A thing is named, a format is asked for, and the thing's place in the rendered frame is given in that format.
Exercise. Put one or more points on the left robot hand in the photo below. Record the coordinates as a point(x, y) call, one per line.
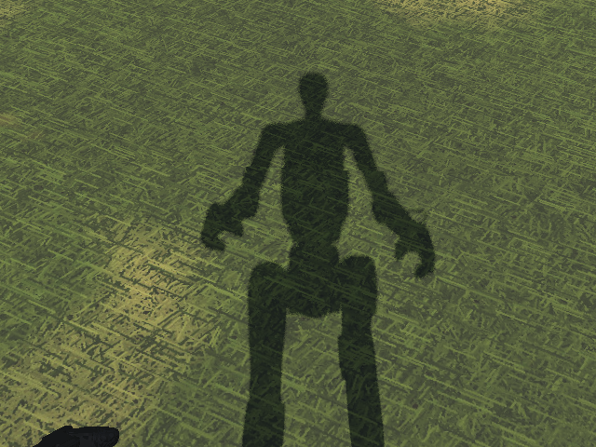
point(68, 436)

